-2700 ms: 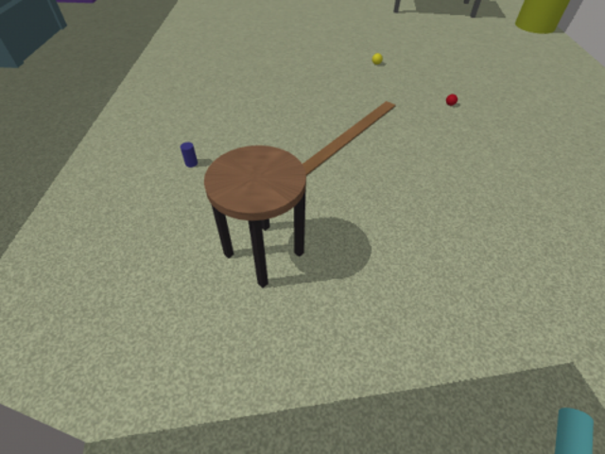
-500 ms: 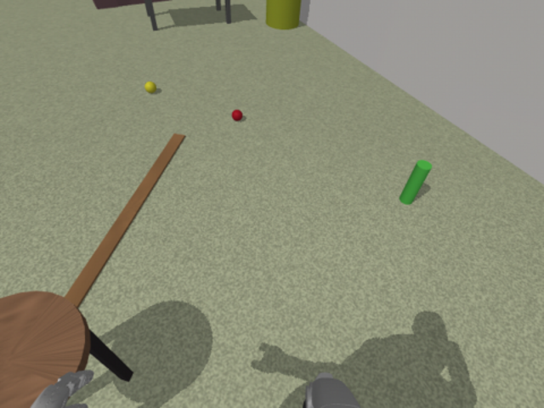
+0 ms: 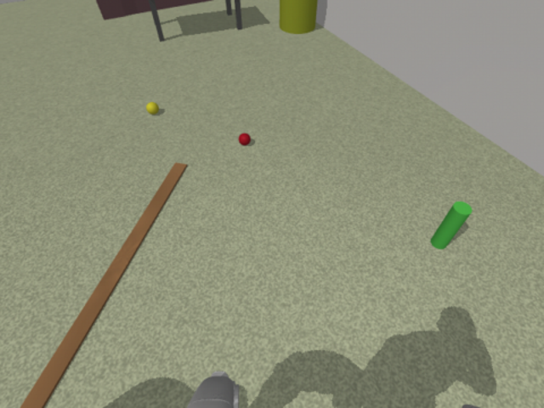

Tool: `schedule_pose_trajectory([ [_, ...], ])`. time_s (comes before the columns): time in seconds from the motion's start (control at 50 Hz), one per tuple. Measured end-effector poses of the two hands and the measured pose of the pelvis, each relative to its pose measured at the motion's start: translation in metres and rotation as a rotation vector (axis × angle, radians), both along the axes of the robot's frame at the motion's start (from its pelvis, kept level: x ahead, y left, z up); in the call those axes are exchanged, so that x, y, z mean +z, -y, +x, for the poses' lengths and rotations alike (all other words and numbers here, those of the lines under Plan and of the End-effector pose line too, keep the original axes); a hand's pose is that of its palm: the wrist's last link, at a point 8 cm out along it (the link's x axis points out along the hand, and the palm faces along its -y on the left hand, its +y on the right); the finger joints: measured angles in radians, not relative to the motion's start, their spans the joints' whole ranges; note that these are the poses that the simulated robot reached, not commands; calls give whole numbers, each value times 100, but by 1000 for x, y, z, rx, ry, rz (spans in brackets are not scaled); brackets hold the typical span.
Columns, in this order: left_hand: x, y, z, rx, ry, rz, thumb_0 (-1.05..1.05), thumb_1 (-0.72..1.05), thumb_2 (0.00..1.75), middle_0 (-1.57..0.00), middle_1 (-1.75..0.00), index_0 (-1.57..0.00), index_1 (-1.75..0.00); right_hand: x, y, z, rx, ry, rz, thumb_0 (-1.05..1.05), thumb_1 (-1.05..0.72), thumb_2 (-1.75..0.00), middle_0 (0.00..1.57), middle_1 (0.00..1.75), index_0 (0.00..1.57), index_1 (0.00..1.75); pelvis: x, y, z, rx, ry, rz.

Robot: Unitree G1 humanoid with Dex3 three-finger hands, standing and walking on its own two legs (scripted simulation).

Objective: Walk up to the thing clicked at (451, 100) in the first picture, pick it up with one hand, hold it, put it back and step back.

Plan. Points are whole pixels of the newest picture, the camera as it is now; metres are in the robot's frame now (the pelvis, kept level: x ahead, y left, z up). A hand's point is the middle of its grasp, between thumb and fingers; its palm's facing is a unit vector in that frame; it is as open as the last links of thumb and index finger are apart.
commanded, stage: walk up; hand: left
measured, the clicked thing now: (244, 139) +1.59 +0.30 -0.74
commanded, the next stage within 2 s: none
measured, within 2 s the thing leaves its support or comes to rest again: neither
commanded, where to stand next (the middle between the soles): +1.20 +0.04 m, yaw +1 degrees
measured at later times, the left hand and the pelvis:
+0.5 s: hand (152, 266) +0.39 +0.29 -0.13, palm faces -0.09 -0.92 -0.37, open 7.4 cm; pelvis +0.28 +0.02 -0.01, yaw -1 degrees
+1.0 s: hand (176, 220) +0.53 +0.29 -0.15, palm faces +0.05 -0.93 -0.37, open 7.4 cm; pelvis +0.52 +0.00 -0.01, yaw +3 degrees
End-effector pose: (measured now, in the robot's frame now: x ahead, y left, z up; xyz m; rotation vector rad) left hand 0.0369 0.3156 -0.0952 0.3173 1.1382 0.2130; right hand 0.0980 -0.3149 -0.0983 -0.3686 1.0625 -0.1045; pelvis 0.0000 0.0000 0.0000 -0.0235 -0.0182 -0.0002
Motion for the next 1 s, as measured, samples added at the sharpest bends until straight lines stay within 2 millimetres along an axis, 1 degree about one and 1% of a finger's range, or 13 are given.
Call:
schedule_pose_trajectory([
  [0.1,-20,-32,30,57,-58,5,1,90,89,-21,-30,-21,-30,3,-16,86,37,18,-41,0,-90,-90,20,30,20,30,-12,-18,68,13,-3,-16],
  [0.16,-37,-50,61,66,-101,15,1,90,89,-21,-30,-21,-30,2,-28,133,44,68,-68,0,-90,-90,20,30,20,30,-24,-32,105,10,2,17],
  [0.2,-38,-52,88,51,-117,14,1,90,89,-21,-30,-20,-30,6,-36,153,19,103,-58,0,-90,-90,20,30,20,30,-21,-36,124,2,5,21],
  [0.28,-29,-50,155,-13,-76,-4,1,91,89,-21,-30,-20,-29,16,-43,170,-33,106,-42,0,-90,-90,20,30,20,30,-9,-39,163,-20,17,38],
  [0.38,-13,-41,242,-83,-7,-17,1,91,89,-21,-30,-20,-29,13,-35,179,-76,32,-34,0,-90,-90,20,30,20,30,-2,-37,211,-28,23,51],
  [0.5,3,-22,344,-126,57,14,1,90,89,-21,-30,-20,-30,-9,-9,197,-143,-65,-10,0,-90,-90,20,30,20,30,-6,-19,277,-24,25,65],
  [0.56,4,-11,393,-127,105,50,1,90,89,-21,-30,-20,-30,-29,10,219,-157,-110,-5,0,-90,-90,20,30,20,30,-19,-2,316,-15,22,66],
  [0.6,5,-2,418,-112,147,69,0,90,89,-21,-30,-20,-30,-40,19,240,-154,-140,-5,1,-90,-90,20,30,20,30,-24,7,336,-8,27,43],
  [0.66,14,11,436,-88,166,65,0,91,89,-21,-30,-20,-30,-40,22,280,-130,-153,6,1,-90,-90,20,30,20,30,-16,14,360,-2,31,46],
  [0.72,20,19,443,-65,127,59,0,90,89,-21,-30,-21,-30,-31,22,327,-102,-119,25,1,-90,-90,20,30,20,30,-5,16,386,2,26,36],
  [0.78,20,20,447,-41,83,51,0,90,89,-21,-30,-21,-30,-22,21,370,-70,-89,30,1,-90,-90,20,30,20,30,1,18,412,7,17,27],
  [0.9,6,8,460,20,9,35,0,90,89,-21,-30,-21,-30,-8,15,452,-9,-80,4,0,-90,-90,20,30,20,30,1,13,466,30,13,5],
  [1.0,-20,-13,481,67,-56,13,0,90,89,-21,-30,-21,-30,-4,-3,530,32,-41,-31,0,-90,-90,20,30,20,30,-12,-3,520,47,13,-14],
])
